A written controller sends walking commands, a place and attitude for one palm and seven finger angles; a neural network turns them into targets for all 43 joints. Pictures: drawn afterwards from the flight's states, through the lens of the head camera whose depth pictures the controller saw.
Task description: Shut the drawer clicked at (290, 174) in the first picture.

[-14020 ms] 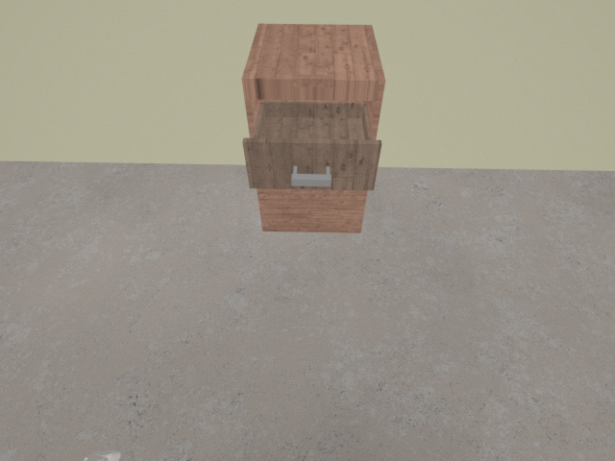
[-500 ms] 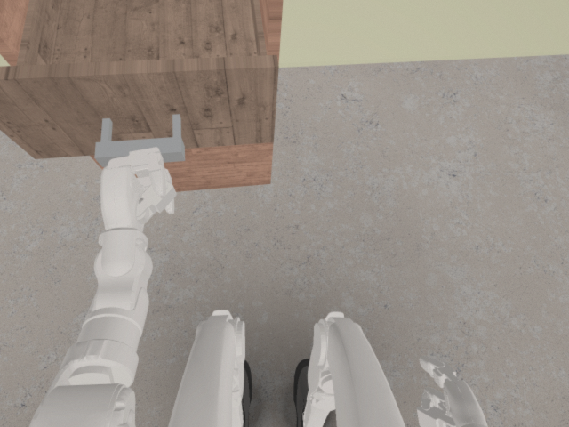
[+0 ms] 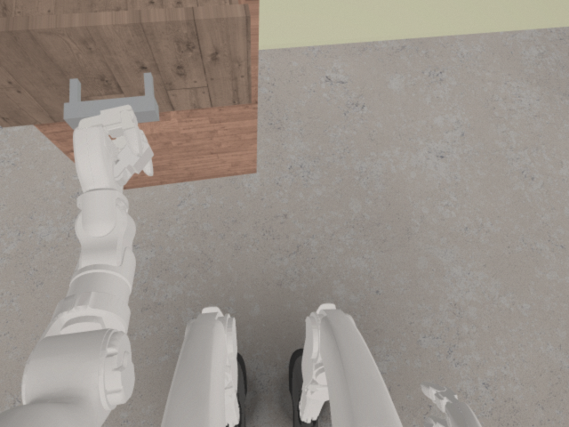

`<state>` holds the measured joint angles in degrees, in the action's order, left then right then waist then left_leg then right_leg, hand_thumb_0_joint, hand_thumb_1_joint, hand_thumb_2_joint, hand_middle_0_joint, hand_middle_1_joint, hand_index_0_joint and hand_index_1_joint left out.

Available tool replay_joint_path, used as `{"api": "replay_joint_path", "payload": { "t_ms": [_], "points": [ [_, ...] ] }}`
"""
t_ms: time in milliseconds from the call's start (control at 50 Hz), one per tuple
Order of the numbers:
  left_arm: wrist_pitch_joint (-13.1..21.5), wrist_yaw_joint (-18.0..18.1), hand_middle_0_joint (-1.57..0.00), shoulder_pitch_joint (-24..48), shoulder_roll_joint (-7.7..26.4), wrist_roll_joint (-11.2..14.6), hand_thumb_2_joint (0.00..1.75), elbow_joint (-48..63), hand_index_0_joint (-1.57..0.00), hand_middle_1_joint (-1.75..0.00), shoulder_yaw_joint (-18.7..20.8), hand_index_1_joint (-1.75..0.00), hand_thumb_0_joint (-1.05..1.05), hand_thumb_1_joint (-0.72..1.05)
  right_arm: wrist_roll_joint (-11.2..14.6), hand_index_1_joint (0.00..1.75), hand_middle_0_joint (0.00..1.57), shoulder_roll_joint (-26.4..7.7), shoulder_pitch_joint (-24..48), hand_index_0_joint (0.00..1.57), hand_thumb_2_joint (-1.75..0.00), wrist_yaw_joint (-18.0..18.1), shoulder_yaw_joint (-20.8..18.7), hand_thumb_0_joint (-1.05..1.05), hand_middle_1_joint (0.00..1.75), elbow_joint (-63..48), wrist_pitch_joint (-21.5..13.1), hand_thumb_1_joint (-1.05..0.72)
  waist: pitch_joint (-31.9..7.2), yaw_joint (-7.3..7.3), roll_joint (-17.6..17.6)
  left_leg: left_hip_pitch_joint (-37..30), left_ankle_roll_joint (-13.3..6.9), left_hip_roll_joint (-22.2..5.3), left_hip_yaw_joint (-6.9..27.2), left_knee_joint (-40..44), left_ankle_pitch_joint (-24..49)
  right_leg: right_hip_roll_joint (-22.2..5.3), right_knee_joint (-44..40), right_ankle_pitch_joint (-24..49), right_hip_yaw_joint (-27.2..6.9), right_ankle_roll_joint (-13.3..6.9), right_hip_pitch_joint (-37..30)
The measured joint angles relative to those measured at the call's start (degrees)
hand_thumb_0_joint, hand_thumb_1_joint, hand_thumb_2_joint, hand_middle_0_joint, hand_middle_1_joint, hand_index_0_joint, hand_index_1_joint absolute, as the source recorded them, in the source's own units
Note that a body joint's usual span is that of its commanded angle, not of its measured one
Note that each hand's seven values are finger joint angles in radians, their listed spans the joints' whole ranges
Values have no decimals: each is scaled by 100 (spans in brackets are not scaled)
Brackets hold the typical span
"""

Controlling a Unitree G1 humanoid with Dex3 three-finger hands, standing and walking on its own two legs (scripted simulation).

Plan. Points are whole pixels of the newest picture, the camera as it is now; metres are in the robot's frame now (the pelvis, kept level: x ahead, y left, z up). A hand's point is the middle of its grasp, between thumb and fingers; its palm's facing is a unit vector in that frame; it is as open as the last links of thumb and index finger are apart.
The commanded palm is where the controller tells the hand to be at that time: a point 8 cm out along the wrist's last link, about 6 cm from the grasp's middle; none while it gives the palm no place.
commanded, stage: push the drawer shut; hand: left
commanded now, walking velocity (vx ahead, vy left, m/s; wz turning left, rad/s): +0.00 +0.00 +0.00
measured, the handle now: (112, 98) +0.55 +0.23 +0.00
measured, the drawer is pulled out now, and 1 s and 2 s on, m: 0.08 0.00 0.00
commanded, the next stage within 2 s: pull the fist back off the drawer in 1.20 s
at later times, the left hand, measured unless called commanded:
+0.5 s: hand (141, 110) +0.53 +0.19 +0.00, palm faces +0.18 -0.98 -0.04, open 3.0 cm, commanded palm +0.53 +0.21 +0.00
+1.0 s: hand (132, 94) +0.57 +0.21 -0.01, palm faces +0.18 -0.98 -0.03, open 2.5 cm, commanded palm +0.59 +0.20 +0.00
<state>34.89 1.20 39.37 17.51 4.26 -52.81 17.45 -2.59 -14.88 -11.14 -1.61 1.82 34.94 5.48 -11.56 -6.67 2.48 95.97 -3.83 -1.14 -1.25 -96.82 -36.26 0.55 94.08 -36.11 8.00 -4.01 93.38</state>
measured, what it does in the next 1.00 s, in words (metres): stands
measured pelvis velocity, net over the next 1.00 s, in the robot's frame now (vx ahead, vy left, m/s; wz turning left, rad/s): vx -0.02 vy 0.00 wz -0.05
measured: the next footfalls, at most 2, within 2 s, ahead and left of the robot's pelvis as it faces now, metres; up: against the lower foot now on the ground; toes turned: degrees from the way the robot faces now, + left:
none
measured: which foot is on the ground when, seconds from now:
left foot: down 0.00-1.00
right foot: down 0.00-1.00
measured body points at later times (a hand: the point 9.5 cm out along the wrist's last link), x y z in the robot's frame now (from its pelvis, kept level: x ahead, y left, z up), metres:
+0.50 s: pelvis -0.01 +0.00 -0.01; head +0.21 +0.03 +0.38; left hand +0.52 +0.24 +0.00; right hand +0.04 -0.27 -0.13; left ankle +0.05 +0.09 -0.51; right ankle +0.05 -0.09 -0.51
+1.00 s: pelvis -0.02 +0.00 -0.03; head +0.21 +0.06 +0.35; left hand +0.55 +0.26 -0.01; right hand +0.00 -0.26 -0.13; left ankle +0.05 +0.09 -0.51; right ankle +0.05 -0.09 -0.51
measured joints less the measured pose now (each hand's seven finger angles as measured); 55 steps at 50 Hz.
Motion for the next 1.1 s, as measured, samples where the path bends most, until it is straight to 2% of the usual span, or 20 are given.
{"api": "replay_joint_path", "payload": {
  "t_ms": [360,680,760,920,1100],
  "points": [
    [-94,-220,-140,983,629,-161,92,-864,-140,-160,444,-160,0,83,-74,30,20,-42,-87,20,-90,15,110,0,30,-44,210,-90,78,-222,18,299,34,-58,119,-186,6,52,99,43,122,-51,250],
    [-511,-310,-140,1974,1406,-421,92,-1366,-140,-160,760,-160,-2,82,-117,30,20,-51,-316,20,-90,-2,270,0,30,-101,315,-90,201,-548,23,699,13,-131,211,-381,1,119,179,105,215,-47,601],
    [-497,-435,-140,2022,1479,-448,94,-1382,-140,-160,826,-160,-6,78,-118,30,20,-36,-404,20,-90,-6,313,0,30,-109,345,-90,228,-554,5,752,-1,-141,215,-408,1,128,188,119,219,-34,648],
    [-644,-407,-140,2310,1668,-563,96,-1532,-140,-160,776,-160,-12,68,-134,30,20,8,-423,20,-90,-3,408,0,30,-59,285,-90,274,-640,-43,915,-8,-102,300,-493,79,87,227,179,309,-33,742],
    [-771,-310,-140,2721,1978,-698,99,-1795,-141,-160,540,-160,-14,61,-140,30,20,1,-363,20,-90,25,522,0,30,-21,103,-90,335,-827,-119,1115,-21,-61,384,-569,234,37,257,316,403,-29,870]
  ]
}}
